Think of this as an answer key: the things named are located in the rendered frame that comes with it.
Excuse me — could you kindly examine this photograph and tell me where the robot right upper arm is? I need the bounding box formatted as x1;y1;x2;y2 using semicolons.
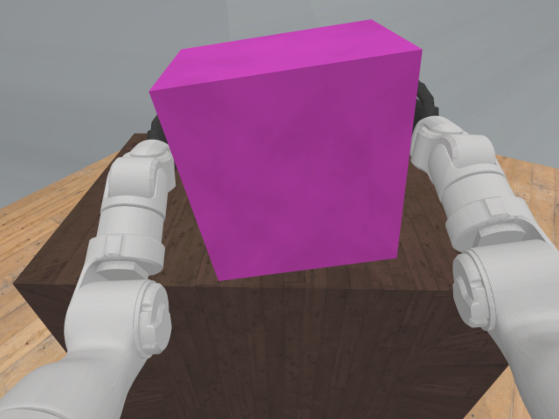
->
452;239;559;419

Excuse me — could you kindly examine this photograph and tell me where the carton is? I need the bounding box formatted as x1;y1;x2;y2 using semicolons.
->
149;19;423;281

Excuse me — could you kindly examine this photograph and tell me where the robot left forearm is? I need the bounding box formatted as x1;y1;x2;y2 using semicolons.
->
64;140;176;349

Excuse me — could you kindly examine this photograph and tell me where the robot left hand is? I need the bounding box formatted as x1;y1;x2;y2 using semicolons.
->
147;115;177;170

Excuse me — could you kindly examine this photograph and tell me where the pedestal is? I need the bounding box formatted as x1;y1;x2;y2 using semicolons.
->
13;134;508;419

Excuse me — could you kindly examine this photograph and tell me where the robot right hand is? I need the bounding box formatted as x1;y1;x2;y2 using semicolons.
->
411;81;438;137

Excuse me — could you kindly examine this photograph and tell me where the robot left upper arm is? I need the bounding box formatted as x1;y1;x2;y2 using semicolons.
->
0;279;172;419

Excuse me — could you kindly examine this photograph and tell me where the robot right forearm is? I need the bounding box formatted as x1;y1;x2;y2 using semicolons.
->
410;116;559;256

